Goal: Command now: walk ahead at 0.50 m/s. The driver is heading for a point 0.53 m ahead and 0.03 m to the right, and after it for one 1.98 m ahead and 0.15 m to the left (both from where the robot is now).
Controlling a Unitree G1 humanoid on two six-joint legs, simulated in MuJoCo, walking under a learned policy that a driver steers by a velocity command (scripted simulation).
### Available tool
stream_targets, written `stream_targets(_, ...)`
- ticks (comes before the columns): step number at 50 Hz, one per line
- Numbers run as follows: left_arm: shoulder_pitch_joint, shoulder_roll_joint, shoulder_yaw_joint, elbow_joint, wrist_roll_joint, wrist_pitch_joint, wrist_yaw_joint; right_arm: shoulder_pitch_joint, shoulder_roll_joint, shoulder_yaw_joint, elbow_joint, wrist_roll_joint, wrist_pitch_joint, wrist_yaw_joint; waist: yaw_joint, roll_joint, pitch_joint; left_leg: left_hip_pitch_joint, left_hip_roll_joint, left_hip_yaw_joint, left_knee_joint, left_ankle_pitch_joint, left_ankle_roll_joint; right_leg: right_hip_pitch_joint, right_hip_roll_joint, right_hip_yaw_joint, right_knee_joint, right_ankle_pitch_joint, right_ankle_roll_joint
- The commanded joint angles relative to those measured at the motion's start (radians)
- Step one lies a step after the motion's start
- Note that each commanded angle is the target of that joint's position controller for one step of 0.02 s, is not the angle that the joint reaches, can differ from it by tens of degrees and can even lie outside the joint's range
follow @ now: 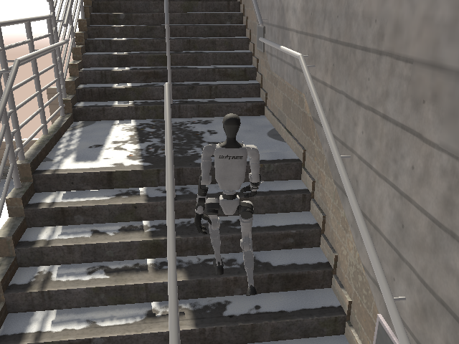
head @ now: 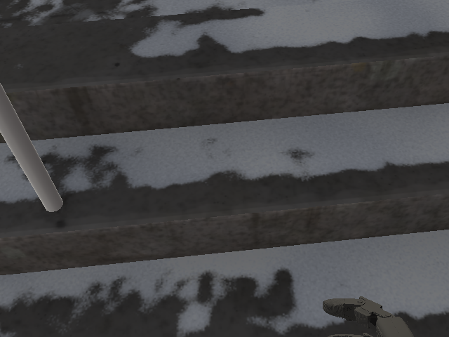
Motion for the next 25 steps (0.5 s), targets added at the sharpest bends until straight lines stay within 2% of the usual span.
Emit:
stream_targets(1, -0.205, 0.021, 0.017, -0.215, -0.027, -0.035, -0.048, 0.355, -0.096, -0.074, 0.165, -0.007, 0.036, -0.009, -0.109, 0.063, -0.102, 0.518, 0.295, -0.849, -0.841, -0.227, 0.111, -0.612, 0.063, 0.124, 0.873, -0.021, -0.069)
stream_targets(2, -0.255, 0.015, 0.008, -0.261, -0.012, -0.026, -0.035, 0.315, -0.001, -0.048, 0.217, -0.010, 0.027, 0.012, -0.060, 0.012, -0.002, 0.390, 0.268, -0.689, -0.821, -0.100, 0.071, -0.662, 0.045, 0.085, 0.986, 0.001, -0.099)
stream_targets(3, -0.212, 0.010, 0.005, -0.266, -0.013, -0.016, -0.021, 0.300, 0.040, -0.042, 0.258, -0.017, 0.015, 0.027, -0.006, -0.021, 0.018, 0.356, 0.225, -0.552, -0.807, 0.035, 0.022, -0.674, 0.047, 0.113, 1.033, 0.030, -0.124)
stream_targets(4, -0.157, -0.012, -0.007, -0.264, -0.023, -0.010, -0.018, 0.299, 0.067, -0.039, 0.291, -0.020, 0.007, 0.039, 0.036, -0.016, 0.034, 0.350, 0.182, -0.444, -0.800, 0.115, -0.014, -0.694, 0.051, 0.134, 1.038, 0.039, -0.146)
stream_targets(5, -0.172, -0.062, -0.033, -0.288, -0.019, -0.011, -0.015, 0.318, 0.050, -0.046, 0.318, -0.006, 0.008, 0.048, 0.046, -0.011, 0.033, 0.388, 0.173, -0.382, -0.793, 0.182, -0.037, -0.775, 0.056, 0.145, 1.075, 0.079, -0.156)
stream_targets(6, -0.169, -0.076, -0.043, -0.285, -0.028, -0.006, -0.012, 0.327, 0.058, -0.042, 0.334, -0.012, 0.008, 0.050, 0.059, -0.008, 0.045, 0.396, 0.156, -0.315, -0.793, 0.230, -0.051, -0.837, 0.060, 0.154, 1.091, 0.095, -0.161)
stream_targets(7, -0.144, -0.067, -0.046, -0.276, -0.036, 0.007, -0.004, 0.316, 0.041, -0.040, 0.331, -0.016, 0.009, 0.050, 0.078, -0.007, 0.063, 0.371, 0.141, -0.248, -0.807, 0.229, -0.053, -0.870, 0.049, 0.140, 1.025, 0.101, -0.140)
stream_targets(8, -0.168, -0.061, -0.053, -0.290, -0.022, 0.019, 0.000, 0.315, 0.042, -0.033, 0.325, -0.017, 0.013, 0.040, 0.081, 0.009, 0.067, 0.333, 0.127, -0.204, -0.821, 0.230, -0.044, -0.889, 0.043, 0.129, 0.986, 0.127, -0.110)
stream_targets(9, -0.192, -0.029, -0.049, -0.297, -0.009, 0.025, 0.004, 0.326, 0.033, -0.027, 0.329, -0.020, 0.011, 0.033, 0.073, 0.016, 0.065, 0.295, 0.117, -0.171, -0.845, 0.247, -0.031, -0.882, 0.047, 0.092, 0.956, 0.177, -0.085)
stream_targets(10, -0.201, -0.019, -0.045, -0.294, -0.001, 0.031, 0.010, 0.362, 0.010, -0.025, 0.342, -0.024, 0.010, 0.027, 0.062, 0.044, 0.060, 0.294, 0.120, -0.180, -0.856, 0.254, -0.005, -0.897, 0.046, 0.057, 0.988, 0.190, -0.055)
stream_targets(11, -0.215, -0.032, -0.050, -0.298, -0.007, 0.035, 0.012, 0.410, 0.000, -0.020, 0.354, -0.029, 0.015, 0.021, 0.043, 0.058, 0.066, 0.314, 0.135, -0.206, -0.859, 0.244, 0.023, -0.946, 0.046, 0.029, 1.066, 0.172, -0.031)
stream_targets(12, -0.238, -0.035, -0.053, -0.310, -0.009, 0.034, 0.014, 0.445, -0.016, -0.022, 0.359, -0.023, 0.018, 0.014, 0.029, 0.059, 0.072, 0.346, 0.140, -0.218, -0.861, 0.218, 0.028, -0.990, 0.032, 0.033, 1.061, 0.164, -0.018)
stream_targets(13, -0.319, -0.046, -0.062, -0.336, -0.016, 0.028, 0.014, 0.519, -0.031, -0.021, 0.378, -0.032, 0.019, 0.011, -0.020, 0.088, 0.067, 0.456, 0.173, -0.276, -0.874, 0.237, 0.044, -1.103, 0.032, 0.020, 1.166, 0.103, -0.023)
stream_targets(14, -0.404, -0.079, -0.074, -0.375, -0.025, 0.025, 0.015, 0.590, -0.056, -0.031, 0.400, -0.017, 0.022, 0.005, -0.048, 0.075, 0.106, 0.561, 0.186, -0.312, -0.874, 0.248, 0.022, -1.235, 0.014, 0.029, 1.179, 0.033, -0.026)
stream_targets(15, -0.484, -0.090, -0.086, -0.418, -0.032, 0.013, 0.011, 0.636, -0.061, -0.034, 0.410, -0.013, 0.028, -0.006, -0.077, 0.078, 0.113, 0.661, 0.202, -0.332, -0.877, 0.289, 0.007, -1.328, 0.003, 0.029, 1.166, -0.003, -0.028)
stream_targets(16, -0.526, -0.080, -0.088, -0.442, -0.032, 0.003, 0.005, 0.672, -0.054, -0.034, 0.412, -0.014, 0.029, -0.019, -0.093, 0.071, 0.112, 0.735, 0.213, -0.352, -0.870, 0.305, -0.001, -1.381, -0.019, 0.032, 1.127, -0.015, -0.023)
stream_targets(17, -0.626, -0.088, -0.102, -0.494, -0.031, -0.009, -0.007, 0.705, -0.051, -0.035, 0.406, -0.006, 0.033, -0.033, -0.123, 0.065, 0.108, 0.765, 0.209, -0.354, -0.903, 0.268, -0.011, -1.410, -0.034, -0.028, 1.038, -0.020, -0.007)
stream_targets(18, -0.718, -0.096, -0.114, -0.543, -0.038, -0.016, -0.016, 0.722, -0.038, -0.030, 0.404, -0.002, 0.040, -0.049, -0.134, 0.060, 0.114, 0.748, 0.227, -0.377, -0.954, 0.254, -0.011, -1.398, -0.059, -0.061, 0.943, 0.003, 0.009)
stream_targets(19, -0.761, -0.095, -0.119, -0.572, -0.023, -0.017, -0.022, 0.744, -0.044, -0.032, 0.403, 0.008, 0.043, -0.070, -0.139, 0.055, 0.112, 0.769, 0.238, -0.392, -0.986, 0.258, -0.002, -1.394, -0.092, -0.109, 0.877, 0.010, 0.028)
stream_targets(20, -0.810, -0.079, -0.125, -0.586, -0.014, -0.017, -0.035, 0.748, -0.074, -0.039, 0.381, 0.012, 0.045, -0.087, -0.155, 0.032, 0.108, 0.688, 0.249, -0.377, -1.114, 0.287, 0.025, -1.242, -0.115, -0.229, 0.736, 0.010, 0.045)
stream_targets(21, -0.898, -0.114, -0.138, -0.629, -0.016, -0.017, -0.038, 0.766, -0.093, -0.054, 0.391, 0.031, 0.048, -0.103, -0.167, 0.062, 0.116, 0.667, 0.301, -0.405, -1.229, 0.359, 0.043, -1.105, -0.155, -0.200, 0.637, -0.075, 0.038)
stream_targets(22, -0.848, -0.071, -0.127, -0.611, -0.030, -0.008, -0.043, 0.770, -0.108, -0.061, 0.399, 0.042, 0.044, -0.108, -0.152, 0.031, 0.118, 0.720, 0.273, -0.328, -1.264, 0.458, 0.042, -1.005, -0.138, -0.264, 0.484, -0.114, 0.019)
stream_targets(23, -0.806, -0.068, -0.120, -0.612, -0.029, -0.017, -0.041, 0.705, -0.104, -0.059, 0.395, 0.051, 0.044, -0.099, -0.091, 0.087, 0.085, 0.686, 0.239, -0.234, -1.231, 0.849, 0.041, -0.756, -0.094, -0.296, 0.334, -0.187, -0.015)
stream_targets(24, -0.730, -0.023, -0.095, -0.590, -0.031, -0.028, -0.035, 0.703, -0.127, -0.054, 0.402, 0.033, 0.037, -0.081, -0.035, 0.154, -0.019, 0.693, 0.207, -0.142, -1.113, 1.489, 0.053, -0.489, 0.018, -0.392, 0.310, -0.214, -0.056)
stream_targets(25, -0.626, 0.021, -0.066, -0.582, -0.043, -0.039, -0.031, 0.726, -0.160, -0.055, 0.408, 0.009, 0.019, -0.063, 0.038, 0.214, -0.127, 0.745, 0.246, -0.140, -0.990, 1.917, 0.063, -0.273, 0.079, -0.369, 0.235, -0.243, -0.102)
Velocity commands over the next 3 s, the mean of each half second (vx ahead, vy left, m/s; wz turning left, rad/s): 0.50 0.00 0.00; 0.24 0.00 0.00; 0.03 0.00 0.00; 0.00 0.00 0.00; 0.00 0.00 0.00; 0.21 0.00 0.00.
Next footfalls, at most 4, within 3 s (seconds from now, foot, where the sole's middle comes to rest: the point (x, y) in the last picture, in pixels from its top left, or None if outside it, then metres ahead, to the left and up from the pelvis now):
0.54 right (299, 307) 0.48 -0.12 -0.50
1.02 left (206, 206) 0.66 0.10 -0.34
1.60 right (353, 226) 0.59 -0.22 -0.32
1.78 left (237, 206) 0.65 0.03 -0.33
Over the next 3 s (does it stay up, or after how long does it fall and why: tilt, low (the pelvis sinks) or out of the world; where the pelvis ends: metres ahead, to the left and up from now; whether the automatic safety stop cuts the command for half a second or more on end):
stays up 0.65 -0.30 0.26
